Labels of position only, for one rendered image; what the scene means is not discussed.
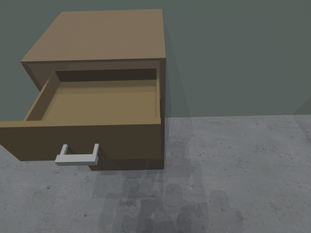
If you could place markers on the handle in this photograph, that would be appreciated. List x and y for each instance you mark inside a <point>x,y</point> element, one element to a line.
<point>77,159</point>

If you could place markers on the drawer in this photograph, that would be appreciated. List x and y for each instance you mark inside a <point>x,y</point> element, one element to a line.
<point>117,108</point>

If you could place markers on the cabinet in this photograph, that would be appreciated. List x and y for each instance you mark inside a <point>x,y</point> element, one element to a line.
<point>104,39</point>

